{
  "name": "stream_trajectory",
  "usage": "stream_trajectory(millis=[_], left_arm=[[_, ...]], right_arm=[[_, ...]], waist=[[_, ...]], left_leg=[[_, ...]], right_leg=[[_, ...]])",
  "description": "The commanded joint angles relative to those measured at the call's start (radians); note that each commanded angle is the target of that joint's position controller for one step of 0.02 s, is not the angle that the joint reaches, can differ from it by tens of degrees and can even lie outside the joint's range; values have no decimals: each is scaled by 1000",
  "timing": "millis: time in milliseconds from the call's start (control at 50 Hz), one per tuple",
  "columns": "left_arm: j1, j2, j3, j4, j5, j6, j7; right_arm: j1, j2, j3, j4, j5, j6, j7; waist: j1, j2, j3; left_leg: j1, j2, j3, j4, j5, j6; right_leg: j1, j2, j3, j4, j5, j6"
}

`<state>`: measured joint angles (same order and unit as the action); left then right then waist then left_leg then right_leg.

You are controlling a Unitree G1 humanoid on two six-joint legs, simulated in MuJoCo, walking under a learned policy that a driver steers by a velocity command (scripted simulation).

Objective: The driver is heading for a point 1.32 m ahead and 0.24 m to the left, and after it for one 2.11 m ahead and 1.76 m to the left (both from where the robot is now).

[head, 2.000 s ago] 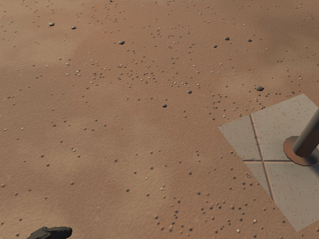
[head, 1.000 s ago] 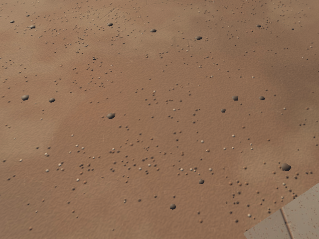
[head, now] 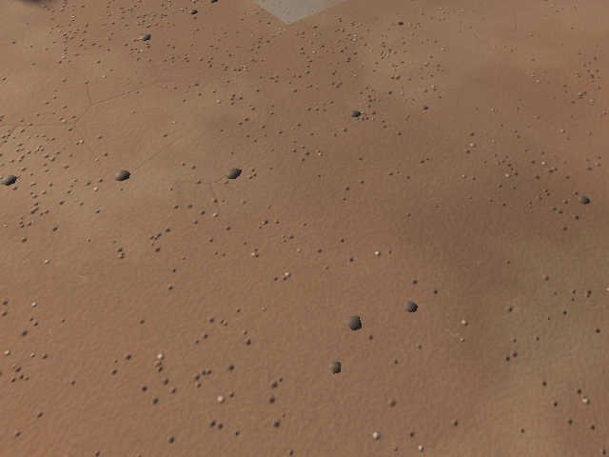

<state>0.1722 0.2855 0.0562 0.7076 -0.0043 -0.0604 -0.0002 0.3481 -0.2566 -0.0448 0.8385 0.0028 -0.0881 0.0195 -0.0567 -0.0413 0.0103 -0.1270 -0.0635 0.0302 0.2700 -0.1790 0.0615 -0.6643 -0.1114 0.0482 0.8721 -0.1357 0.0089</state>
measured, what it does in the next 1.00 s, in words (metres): walks ahead, turning left: right foot, then left foot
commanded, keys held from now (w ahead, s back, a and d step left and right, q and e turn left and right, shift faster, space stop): w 0.38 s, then w+q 0.62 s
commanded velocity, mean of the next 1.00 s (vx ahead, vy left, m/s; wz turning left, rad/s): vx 0.50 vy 0.00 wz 0.23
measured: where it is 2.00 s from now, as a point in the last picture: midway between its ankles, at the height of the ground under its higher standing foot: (214, 240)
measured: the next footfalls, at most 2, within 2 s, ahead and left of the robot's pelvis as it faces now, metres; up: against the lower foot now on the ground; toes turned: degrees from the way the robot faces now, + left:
right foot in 0.22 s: +0.30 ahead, -0.15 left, +0.00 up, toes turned -1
left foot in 0.78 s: +0.59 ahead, +0.10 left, +0.00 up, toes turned +12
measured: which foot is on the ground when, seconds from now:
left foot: down 0.00-0.24, up 0.26-0.76, down 0.78-1.00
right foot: up 0.00-0.20, down 0.22-0.78, up 0.80-1.00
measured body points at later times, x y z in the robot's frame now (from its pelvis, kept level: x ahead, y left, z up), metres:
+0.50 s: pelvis +0.27 -0.07 +0.00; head +0.29 -0.08 +0.45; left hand +0.32 +0.21 -0.11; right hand +0.42 -0.34 -0.11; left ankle +0.36 +0.11 -0.67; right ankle +0.26 -0.15 -0.75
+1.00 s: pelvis +0.55 +0.03 -0.01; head +0.58 +0.05 +0.44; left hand +0.62 +0.33 -0.11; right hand +0.71 -0.22 -0.11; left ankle +0.55 +0.09 -0.75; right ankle +0.63 -0.14 -0.67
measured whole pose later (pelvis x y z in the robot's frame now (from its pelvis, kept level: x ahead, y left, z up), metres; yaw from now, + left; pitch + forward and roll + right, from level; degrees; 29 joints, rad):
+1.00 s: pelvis +0.55 +0.03 -0.01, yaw +18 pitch +2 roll +0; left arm 0.15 0.30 0.05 0.74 0.01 -0.10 0.00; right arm 0.29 -0.28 -0.07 0.73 0.01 -0.05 0.02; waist -0.03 -0.02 0.04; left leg -0.25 -0.11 -0.05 0.39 -0.16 0.10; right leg -0.59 -0.09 0.07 1.06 -0.30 0.03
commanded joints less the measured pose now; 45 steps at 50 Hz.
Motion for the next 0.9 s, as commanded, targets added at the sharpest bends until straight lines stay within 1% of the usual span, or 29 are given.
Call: stream_trajectory(millis=[20,80,140,180,200,220,240,260,280,300,320,340,360,380,420,480,580,660,700,720,740,760,780,800,820,840,860,880,900], left_arm=[[-75,27,0,-74,-2,-18,-7],[-162,29,-2,-100,-11,-26,-21],[-206,46,3,-126,-15,-33,-37],[-161,71,13,-119,-12,-37,-42],[-76,93,26,-96,-7,-38,-39],[73,141,50,-52,-2,-37,-30],[258,218,70,-22,9,-32,-19],[276,271,77,-4,8,-28,-26],[271,172,53,-14,-4,-26,-26],[205,143,40,-19,-6,-26,-23],[140,131,33,-26,0,-25,-24],[94,107,27,-28,7,-26,-27],[70,92,22,-29,15,-31,-28],[61,86,22,-24,12,-36,-29],[62,99,27,-5,8,-50,-26],[94,118,35,30,17,-54,-13],[123,137,37,67,13,-48,0],[176,150,44,109,2,-26,5],[173,161,49,118,-6,-10,10],[157,174,53,114,-8,-2,15],[145,190,57,109,-9,6,22],[133,200,60,105,-8,15,30],[123,193,55,97,-9,21,37],[145,149,35,71,15,11,40],[239,18,-8,33,33,-24,16],[121,111,9,30,-4,-60,-2],[36,139,17,-3,-33,-80,-9],[14,127,13,-5,-21,-89,-4],[9,134,21,-2,3,-87,3]], right_arm=[[-35,-177,-41,-59,11,-10,-11],[25,-189,-43,-29,17,1,-12],[45,-200,-48,-8,21,18,-16],[30,-215,-54,-3,22,28,-22],[7,-220,-54,-5,24,33,-24],[7,-194,-44,-9,19,35,-27],[12,-136,-19,-37,-11,31,-29],[140,-37,10,-46,0,9,-20],[69,-146,-13,-34,19,-7,-12],[-28,-182,-24,-65,36,-17,-7],[-76,-170,-22,-73,28,-20,-10],[-95,-162,-26,-76,13,-16,-12],[-71,-150,-27,-71,11,-6,-11],[-51,-133,-25,-63,12,4,-12],[-47,-107,-21,-56,15,26,-16],[-129,-98,-20,-77,13,34,-17],[-259,-73,-13,-115,15,24,3],[-354,-63,-7,-171,17,23,26],[-368,-71,-10,-197,17,24,39],[-353,-83,-16,-205,16,24,44],[-314,-101,-26,-205,14,27,46],[-220,-131,-45,-189,14,30,45],[-62,-184,-76,-149,17,32,36],[92,-280,-107,-124,17,41,13],[61,-337,-108,-134,24,34,15],[92,-245,-85,-146,21,29,15],[52,-208,-75,-146,15,23,12],[-10,-194,-69,-158,15,22,11],[-70,-167,-61,-174,11,23,8]], waist=[[5,103,11],[-31,105,31],[-27,117,47],[13,132,21],[68,131,-29],[133,110,-131],[194,-20,-292],[118,-286,-394],[164,-164,-342],[157,-107,-200],[127,-26,-125],[98,-9,-71],[65,-36,-64],[49,-45,-62],[34,-39,-41],[57,-11,1],[109,-6,39],[145,4,73],[135,-8,71],[116,-24,53],[90,-46,14],[35,-57,-46],[-48,-30,-129],[-95,114,-241],[21,313,-343],[-63,189,-368],[-64,151,-229],[-22,60,-148],[16,43,-93]], left_leg=[[-17,234,-126,-128,242,146],[32,257,-125,-108,214,139],[127,305,-148,-59,250,124],[167,317,-147,10,379,103],[159,292,-117,109,530,85],[95,240,-75,288,583,56],[-114,175,-26,614,291,16],[-493,5,-59,914,-375,-34],[-610,58,-160,1015,-402,-25],[-662,102,-134,1017,-310,-15],[-630,147,-107,973,-219,-19],[-595,173,-101,918,-165,-28],[-534,195,-109,890,-128,-34],[-500,201,-107,865,-112,-42],[-505,208,-103,822,-68,-59],[-578,205,-128,701,80,-77],[-547,166,-85,451,293,-63],[-597,151,-52,353,240,-34],[-597,133,-20,331,143,-9],[-553,110,9,325,90,8],[-479,75,44,332,37,27],[-350,34,72,323,11,51],[-116,-2,66,264,69,88],[205,170,-206,263,114,162],[510,380,-761,144,-71,346],[532,382,-801,58,-143,318],[424,352,-656,43,-74,278],[274,311,-549,36,22,251],[141,279,-471,17,125,238]], right_leg=[[33,10,-22,-173,169,8],[54,36,-37,-275,213,2],[40,49,-32,-336,134,-30],[120,71,-47,-368,66,-59],[249,100,-76,-401,67,-82],[475,98,-75,-396,94,-115],[782,-102,148,-356,149,-185],[1058,-283,608,-478,-77,-335],[1025,-260,641,-542,-224,-304],[898,-229,500,-563,-197,-268],[761,-191,400,-587,-95,-252],[652,-157,328,-618,-4,-248],[583,-136,282,-646,51,-245],[545,-122,250,-674,74,-251],[504,-122,166,-717,122,-256],[517,-118,68,-751,160,-242],[562,-99,-84,-768,183,-188],[710,-145,-129,-724,237,-173],[776,-167,-148,-663,364,-156],[792,-168,-166,-608,519,-142],[801,-166,-183,-530,705,-128],[787,-152,-206,-392,848,-110],[695,-110,-236,-181,832,-77],[429,-59,-244,144,473,-34],[4,163,-105,442,-437,17],[-106,124,59,510,-436,-6],[-164,83,47,482,-343,-26],[-127,42,39,401,-262,-31],[-66,17,33,322,-220,-21]])
Keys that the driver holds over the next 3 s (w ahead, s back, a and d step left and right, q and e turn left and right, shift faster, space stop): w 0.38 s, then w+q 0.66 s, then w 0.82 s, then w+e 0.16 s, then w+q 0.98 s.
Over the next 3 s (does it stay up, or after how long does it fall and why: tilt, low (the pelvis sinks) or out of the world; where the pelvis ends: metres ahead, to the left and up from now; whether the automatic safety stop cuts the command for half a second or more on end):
stays up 1.50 0.49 -0.01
